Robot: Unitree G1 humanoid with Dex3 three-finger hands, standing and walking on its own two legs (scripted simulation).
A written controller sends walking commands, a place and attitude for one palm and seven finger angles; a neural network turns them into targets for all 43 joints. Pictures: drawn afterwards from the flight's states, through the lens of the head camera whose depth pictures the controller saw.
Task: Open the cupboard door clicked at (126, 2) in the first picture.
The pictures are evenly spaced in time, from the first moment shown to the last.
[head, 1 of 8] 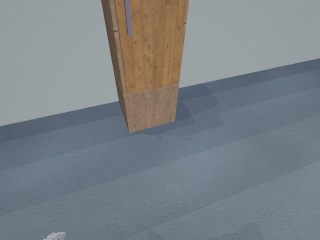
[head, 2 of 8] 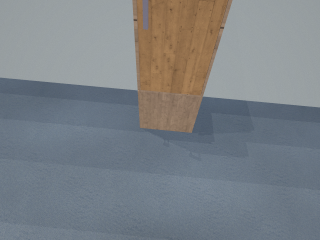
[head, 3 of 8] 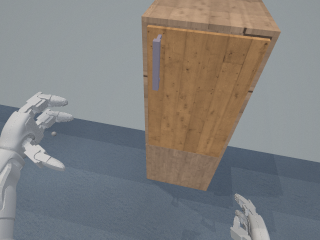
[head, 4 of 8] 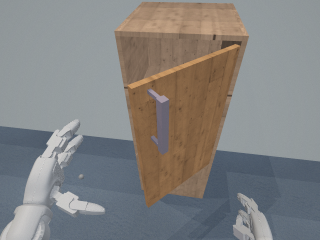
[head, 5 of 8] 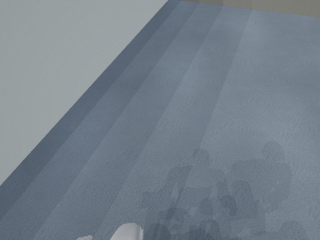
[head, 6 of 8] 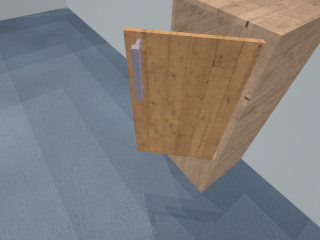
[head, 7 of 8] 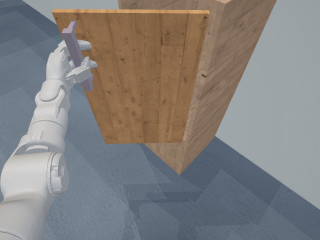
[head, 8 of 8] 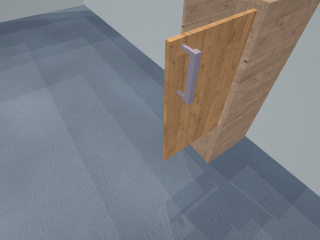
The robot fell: no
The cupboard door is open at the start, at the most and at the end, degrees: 0 94 91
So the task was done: yes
